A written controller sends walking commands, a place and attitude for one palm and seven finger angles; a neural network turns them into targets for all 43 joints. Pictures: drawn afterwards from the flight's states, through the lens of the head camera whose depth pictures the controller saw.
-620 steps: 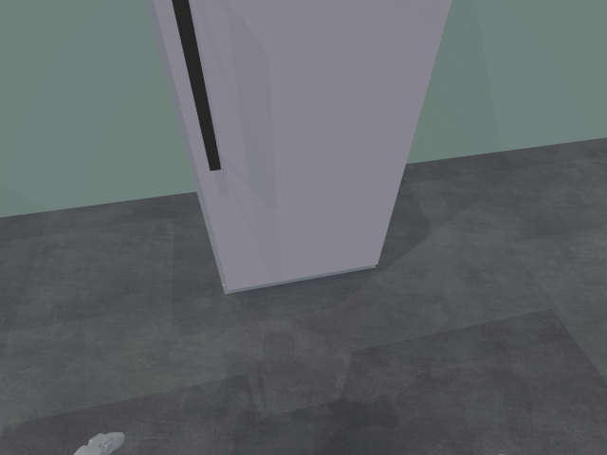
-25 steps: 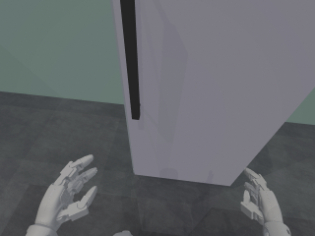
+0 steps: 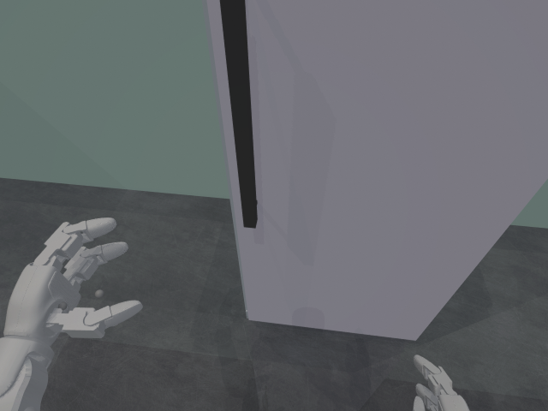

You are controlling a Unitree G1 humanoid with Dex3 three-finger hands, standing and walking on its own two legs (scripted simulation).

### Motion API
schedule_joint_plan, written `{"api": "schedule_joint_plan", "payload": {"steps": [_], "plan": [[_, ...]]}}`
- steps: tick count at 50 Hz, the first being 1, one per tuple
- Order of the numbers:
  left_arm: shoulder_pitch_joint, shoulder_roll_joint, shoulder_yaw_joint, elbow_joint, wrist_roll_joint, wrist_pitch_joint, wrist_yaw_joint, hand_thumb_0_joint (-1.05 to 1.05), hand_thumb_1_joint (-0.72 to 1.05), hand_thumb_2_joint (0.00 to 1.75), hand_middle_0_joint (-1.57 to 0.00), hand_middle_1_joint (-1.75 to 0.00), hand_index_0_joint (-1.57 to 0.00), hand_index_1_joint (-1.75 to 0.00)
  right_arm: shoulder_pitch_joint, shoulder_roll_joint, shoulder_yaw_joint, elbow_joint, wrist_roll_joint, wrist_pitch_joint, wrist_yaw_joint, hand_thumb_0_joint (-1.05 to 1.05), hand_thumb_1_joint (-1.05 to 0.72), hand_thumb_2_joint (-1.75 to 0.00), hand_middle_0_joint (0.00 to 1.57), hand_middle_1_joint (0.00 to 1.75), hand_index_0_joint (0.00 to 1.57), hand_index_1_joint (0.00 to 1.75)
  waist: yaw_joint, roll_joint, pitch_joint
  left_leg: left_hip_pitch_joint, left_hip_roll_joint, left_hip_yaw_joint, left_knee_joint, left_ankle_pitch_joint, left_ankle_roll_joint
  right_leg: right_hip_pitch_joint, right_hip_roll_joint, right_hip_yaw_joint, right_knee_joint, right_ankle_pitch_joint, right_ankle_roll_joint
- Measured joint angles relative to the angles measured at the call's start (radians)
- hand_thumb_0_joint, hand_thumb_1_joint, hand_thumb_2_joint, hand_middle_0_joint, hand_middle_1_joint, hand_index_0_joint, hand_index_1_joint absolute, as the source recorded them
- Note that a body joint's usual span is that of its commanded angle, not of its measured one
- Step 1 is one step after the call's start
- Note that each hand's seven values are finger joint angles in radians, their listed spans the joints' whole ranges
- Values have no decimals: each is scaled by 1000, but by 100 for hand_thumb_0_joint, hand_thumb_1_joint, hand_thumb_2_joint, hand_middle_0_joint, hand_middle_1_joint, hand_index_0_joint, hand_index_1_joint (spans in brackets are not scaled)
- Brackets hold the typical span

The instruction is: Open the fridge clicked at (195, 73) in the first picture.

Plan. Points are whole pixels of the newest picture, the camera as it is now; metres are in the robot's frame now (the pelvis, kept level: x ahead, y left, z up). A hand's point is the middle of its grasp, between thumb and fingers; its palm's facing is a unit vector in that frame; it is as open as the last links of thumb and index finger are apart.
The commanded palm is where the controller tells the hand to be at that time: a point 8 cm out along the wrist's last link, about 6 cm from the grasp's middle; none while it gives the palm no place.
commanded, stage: raise the hand to about handle height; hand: left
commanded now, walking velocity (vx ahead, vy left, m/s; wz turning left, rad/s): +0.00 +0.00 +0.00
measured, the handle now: (246, 125) +0.51 +0.09 +0.17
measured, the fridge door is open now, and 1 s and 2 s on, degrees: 0 0 0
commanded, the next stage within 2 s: move the hooked fingers beside the handle in 1.18 s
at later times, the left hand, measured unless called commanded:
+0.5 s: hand (54, 238) +0.26 +0.27 +0.18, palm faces +0.01 -0.99 -0.11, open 13.9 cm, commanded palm +0.22 +0.32 +0.20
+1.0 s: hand (46, 202) +0.28 +0.27 +0.22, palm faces +0.03 -1.00 -0.07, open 13.9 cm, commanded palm +0.24 +0.31 +0.23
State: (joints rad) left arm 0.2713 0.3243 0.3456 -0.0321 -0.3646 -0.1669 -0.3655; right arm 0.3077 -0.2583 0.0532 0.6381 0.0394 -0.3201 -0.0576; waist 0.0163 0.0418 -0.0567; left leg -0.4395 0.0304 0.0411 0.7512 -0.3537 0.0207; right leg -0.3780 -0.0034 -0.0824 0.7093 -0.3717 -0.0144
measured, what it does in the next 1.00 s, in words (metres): stands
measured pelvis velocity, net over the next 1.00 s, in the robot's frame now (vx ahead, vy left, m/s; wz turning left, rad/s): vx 0.00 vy -0.01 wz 0.00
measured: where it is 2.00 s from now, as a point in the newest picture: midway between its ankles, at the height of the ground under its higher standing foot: outside the picture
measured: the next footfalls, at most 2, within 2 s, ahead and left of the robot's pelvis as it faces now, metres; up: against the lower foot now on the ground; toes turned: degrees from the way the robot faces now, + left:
none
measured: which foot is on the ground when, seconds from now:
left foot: down 0.00-1.00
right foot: down 0.00-1.00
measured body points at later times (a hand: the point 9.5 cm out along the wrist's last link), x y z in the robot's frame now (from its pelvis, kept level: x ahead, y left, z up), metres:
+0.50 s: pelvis +0.00 +0.01 +0.02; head -0.02 -0.01 +0.47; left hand +0.25 +0.33 +0.19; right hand +0.21 -0.19 -0.04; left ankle +0.02 +0.10 -0.71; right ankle +0.00 -0.11 -0.71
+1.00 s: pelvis +0.00 -0.01 +0.02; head -0.03 -0.03 +0.47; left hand +0.27 +0.33 +0.22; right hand +0.20 -0.24 -0.04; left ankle +0.02 +0.10 -0.71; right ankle +0.00 -0.11 -0.71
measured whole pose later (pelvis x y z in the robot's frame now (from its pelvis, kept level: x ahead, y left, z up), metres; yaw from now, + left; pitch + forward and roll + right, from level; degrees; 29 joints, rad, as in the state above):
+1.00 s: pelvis +0.00 -0.01 +0.02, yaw +0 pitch -4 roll +0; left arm -0.16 0.50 0.49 0.16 -0.34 0.18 -0.51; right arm 0.21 -0.29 0.09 0.63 0.08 -0.23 -0.08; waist 0.06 0.05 -0.02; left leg -0.18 0.02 0.04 0.49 -0.24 0.01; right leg -0.13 0.00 -0.08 0.46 -0.26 -0.02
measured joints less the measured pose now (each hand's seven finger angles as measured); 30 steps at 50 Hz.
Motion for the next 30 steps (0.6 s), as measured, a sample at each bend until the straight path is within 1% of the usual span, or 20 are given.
{"api": "schedule_joint_plan", "payload": {"steps": [3,6,8,11,13,16,18,20,22,24,26,30], "plan": [[-19,-1,-17,-2,13,15,-23,0,-4,49,-26,-91,-27,-90,-10,-31,-11,14,6,-9,-7,2,-90,-90,20,30,20,30,13,5,9,22,-7,-4,-13,4,7,29,-5,-5,-21,7,7],[-51,12,-39,18,29,64,-48,0,-11,46,-27,-96,-27,-95,-36,-45,-15,17,13,-12,-24,2,-90,-90,20,30,20,30,21,6,23,50,-13,-4,-36,16,11,57,-10,-5,-45,18,11],[-75,28,-40,24,36,93,-52,0,-16,44,-27,-99,-28,-98,-55,-44,-14,13,15,-14,-33,2,-90,-90,20,30,20,30,23,2,33,73,-16,-3,-57,25,13,80,-11,-4,-66,28,12],[-114,48,-16,21,34,108,-42,0,-23,41,-28,-103,-28,-102,-74,-30,-4,3,15,-18,-40,2,-90,-90,20,29,20,30,28,-7,40,113,-18,-2,-93,40,12,120,-12,-4,-101,43,12],[-148,61,10,20,24,111,-38,0,-27,39,-29,-106,-29,-106,-83,-20,7,-1,14,-19,-40,2,-90,-90,20,29,20,30,33,-11,39,140,-19,-3,-115,48,11,147,-11,-4,-125,53,12],[-214,78,42,47,14,131,-51,0,-34,36,-29,-111,-29,-110,-94,-8,24,-5,17,-12,-39,2,-90,-90,20,29,20,30,44,-8,37,171,-21,-4,-144,60,10,181,-11,-6,-156,65,12],[-257,91,52,81,15,167,-69,0,-38,35,-29,-113,-29,-113,-102,-4,35,-6,21,-1,-38,2,-90,-90,20,30,20,30,50,-3,39,186,-23,-5,-162,69,11,195,-13,-7,-173,73,12],[-292,107,52,114,25,215,-88,0,-42,33,-29,-115,-30,-115,-109,0,45,-10,25,14,-38,2,-90,-90,20,30,20,30,53,2,43,194,-26,-6,-178,79,12,202,-15,-8,-185,81,13],[-313,118,49,130,37,262,-103,0,-44,32,-30,-117,-30,-116,-116,2,53,-14,27,28,-37,1,-90,-90,20,30,20,30,55,8,53,202,-28,-6,-193,89,12,209,-15,-8,-198,89,13],[-322,124,50,120,45,291,-111,-1,-46,31,-30,-118,-30,-117,-116,4,58,-18,26,38,-34,2,-90,-90,20,30,20,30,55,12,61,211,-28,-5,-208,98,12,217,-15,-7,-212,97,12],[-325,128,60,96,42,295,-114,-1,-47,31,-30,-119,-30,-118,-112,7,63,-17,22,45,-32,2,-90,-90,20,30,20,30,56,14,62,222,-28,-4,-222,104,11,227,-14,-7,-224,103,11],[-369,150,102,96,21,277,-123,-1,-49,30,-30,-120,-30,-119,-100,12,72,0,23,56,-31,2,-90,-90,20,30,20,30,58,10,52,245,-26,-7,-245,111,6,251,-10,-10,-249,109,7]]}}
